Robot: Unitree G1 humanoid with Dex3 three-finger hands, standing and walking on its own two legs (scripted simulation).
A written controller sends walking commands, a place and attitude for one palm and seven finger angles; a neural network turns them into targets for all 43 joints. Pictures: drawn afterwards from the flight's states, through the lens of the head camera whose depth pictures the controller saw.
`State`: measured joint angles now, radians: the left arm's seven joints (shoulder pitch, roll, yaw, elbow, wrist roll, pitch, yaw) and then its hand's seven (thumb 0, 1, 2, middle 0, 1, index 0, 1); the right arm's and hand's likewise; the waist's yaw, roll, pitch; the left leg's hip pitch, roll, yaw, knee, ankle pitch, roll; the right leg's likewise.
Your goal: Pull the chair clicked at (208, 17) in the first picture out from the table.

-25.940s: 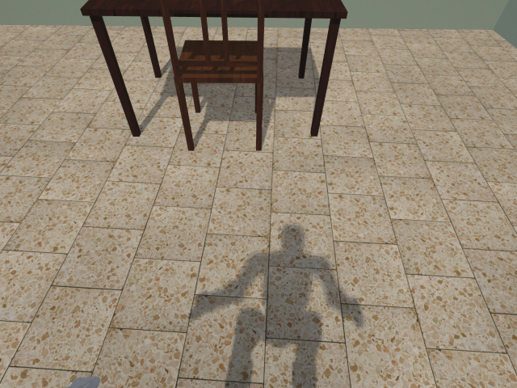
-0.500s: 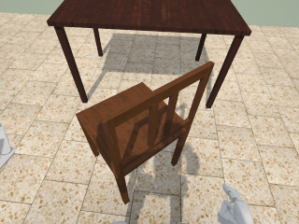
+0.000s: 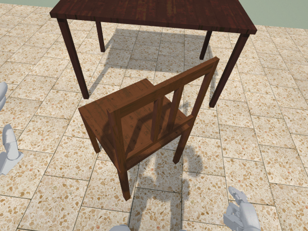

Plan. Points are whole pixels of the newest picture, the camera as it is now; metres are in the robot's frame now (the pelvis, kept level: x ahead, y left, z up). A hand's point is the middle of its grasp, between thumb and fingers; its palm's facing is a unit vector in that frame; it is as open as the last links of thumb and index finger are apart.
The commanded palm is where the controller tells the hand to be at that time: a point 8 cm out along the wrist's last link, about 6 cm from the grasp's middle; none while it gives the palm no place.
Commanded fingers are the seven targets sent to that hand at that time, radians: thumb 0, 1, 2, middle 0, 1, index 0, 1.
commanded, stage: step back with the hand held close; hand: left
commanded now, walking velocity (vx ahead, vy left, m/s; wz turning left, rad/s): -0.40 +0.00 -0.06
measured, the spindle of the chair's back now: (156, 121) +0.49 +0.01 -0.07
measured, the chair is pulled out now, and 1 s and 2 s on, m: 0.59 0.59 0.59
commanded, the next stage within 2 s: stop stepping back and stand still in 0.20 s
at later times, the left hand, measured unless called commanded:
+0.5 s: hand (7, 230) +0.11 +0.21 +0.17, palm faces +0.29 -0.80 -0.52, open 7.4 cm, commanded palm +0.06 +0.27 +0.19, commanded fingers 0.00 0.90 0.90 -0.20 -0.30 -0.20 -0.30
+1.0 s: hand out of the picture +0.10 +0.23 +0.17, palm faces +0.42 -0.80 -0.42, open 7.4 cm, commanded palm +0.04 +0.26 +0.19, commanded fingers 0.00 0.90 0.90 -0.20 -0.30 -0.20 -0.30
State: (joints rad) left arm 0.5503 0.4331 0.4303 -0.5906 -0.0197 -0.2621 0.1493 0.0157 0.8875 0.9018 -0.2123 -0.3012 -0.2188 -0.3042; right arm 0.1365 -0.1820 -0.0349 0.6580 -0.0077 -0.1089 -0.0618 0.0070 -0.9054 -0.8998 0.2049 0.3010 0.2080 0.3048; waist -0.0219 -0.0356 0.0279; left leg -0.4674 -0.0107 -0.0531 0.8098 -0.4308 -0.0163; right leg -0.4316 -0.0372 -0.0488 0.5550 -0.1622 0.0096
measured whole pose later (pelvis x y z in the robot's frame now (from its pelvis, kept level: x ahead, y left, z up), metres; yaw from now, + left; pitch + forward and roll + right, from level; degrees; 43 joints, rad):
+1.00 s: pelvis -0.11 -0.03 +0.01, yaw -1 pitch -1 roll -2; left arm 0.53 0.38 0.39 -0.43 -0.03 -0.20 0.15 0.02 0.89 0.90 -0.21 -0.30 -0.21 -0.30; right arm 0.23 -0.18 0.02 0.64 0.02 -0.15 -0.05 0.01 -0.90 -0.90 0.21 0.30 0.21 0.30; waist 0.00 0.01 -0.01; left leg -0.26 0.04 -0.03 0.55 -0.27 -0.01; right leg -0.19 -0.01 -0.03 0.45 -0.24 0.03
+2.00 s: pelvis -0.10 -0.04 +0.01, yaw +1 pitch -1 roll -1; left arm 0.34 0.22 0.02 1.06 0.01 0.04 0.02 -0.01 0.95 0.90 -0.20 -0.30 -0.21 -0.30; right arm 0.35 -0.18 -0.01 1.02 -0.01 0.03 -0.03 0.00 -0.91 -0.90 0.20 0.30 0.20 0.30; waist 0.00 0.01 0.06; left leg -0.25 0.01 -0.07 0.51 -0.25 -0.02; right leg -0.19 -0.04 -0.08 0.47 -0.27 0.02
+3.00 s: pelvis -0.09 -0.04 +0.01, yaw +1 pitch -1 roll +0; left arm 0.32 0.13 0.01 1.10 0.01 0.01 0.03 0.01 0.91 0.90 -0.20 -0.30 -0.20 -0.30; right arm 0.31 -0.13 -0.02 1.09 -0.01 0.00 -0.04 0.00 -0.92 -0.90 0.20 0.30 0.20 0.30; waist 0.00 0.00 0.04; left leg -0.21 0.01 -0.06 0.49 -0.26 -0.02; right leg -0.16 -0.05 -0.07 0.47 -0.29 0.02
